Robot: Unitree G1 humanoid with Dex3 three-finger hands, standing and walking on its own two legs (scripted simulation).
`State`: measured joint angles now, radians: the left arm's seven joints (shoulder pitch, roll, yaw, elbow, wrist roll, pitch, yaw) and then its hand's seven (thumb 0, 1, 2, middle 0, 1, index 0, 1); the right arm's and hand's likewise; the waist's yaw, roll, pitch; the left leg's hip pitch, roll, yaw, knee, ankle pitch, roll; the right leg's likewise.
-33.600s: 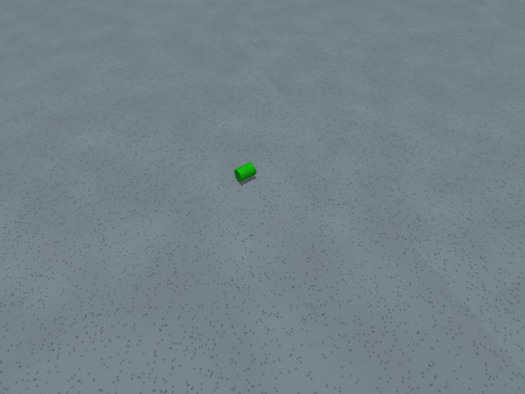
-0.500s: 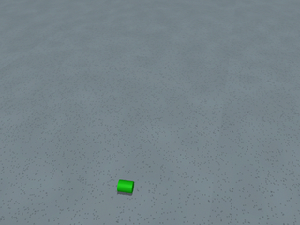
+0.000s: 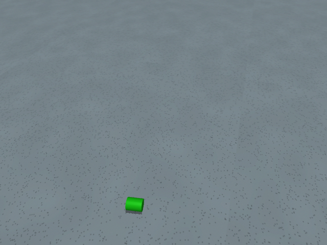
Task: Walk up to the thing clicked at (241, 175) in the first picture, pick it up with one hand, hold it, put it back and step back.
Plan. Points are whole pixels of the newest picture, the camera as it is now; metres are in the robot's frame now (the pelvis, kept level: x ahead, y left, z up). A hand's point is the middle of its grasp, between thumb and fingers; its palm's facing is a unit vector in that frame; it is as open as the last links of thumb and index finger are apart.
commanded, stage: stand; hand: left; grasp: from above
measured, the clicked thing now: (134, 204) +0.46 +0.23 -0.74
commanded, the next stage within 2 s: step back in 0.82 s
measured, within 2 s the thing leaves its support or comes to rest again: neither
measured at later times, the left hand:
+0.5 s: hand out of the picture +0.08 +0.24 -0.16, palm faces +0.00 -0.94 -0.34, open 7.4 cm
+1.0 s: hand out of the picture +0.08 +0.27 -0.16, palm faces -0.02 -0.93 -0.37, open 7.4 cm
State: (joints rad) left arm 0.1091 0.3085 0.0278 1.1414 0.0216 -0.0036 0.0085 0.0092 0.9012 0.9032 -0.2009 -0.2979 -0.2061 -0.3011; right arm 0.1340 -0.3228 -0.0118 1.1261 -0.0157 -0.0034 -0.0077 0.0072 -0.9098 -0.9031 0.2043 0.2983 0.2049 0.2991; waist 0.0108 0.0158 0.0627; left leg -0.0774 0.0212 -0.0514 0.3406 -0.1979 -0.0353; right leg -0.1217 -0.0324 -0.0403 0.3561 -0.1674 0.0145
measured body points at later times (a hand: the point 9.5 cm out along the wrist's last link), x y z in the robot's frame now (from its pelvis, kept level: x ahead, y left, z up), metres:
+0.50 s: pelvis +0.01 +0.00 +0.00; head +0.02 -0.01 +0.45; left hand +0.08 +0.29 -0.13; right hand +0.08 -0.30 -0.14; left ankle +0.00 +0.14 -0.75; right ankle +0.02 -0.13 -0.75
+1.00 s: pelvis -0.02 +0.01 -0.01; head +0.04 +0.01 +0.44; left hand +0.08 +0.32 -0.14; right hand +0.06 -0.31 -0.14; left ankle -0.03 +0.13 -0.71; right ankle +0.02 -0.13 -0.75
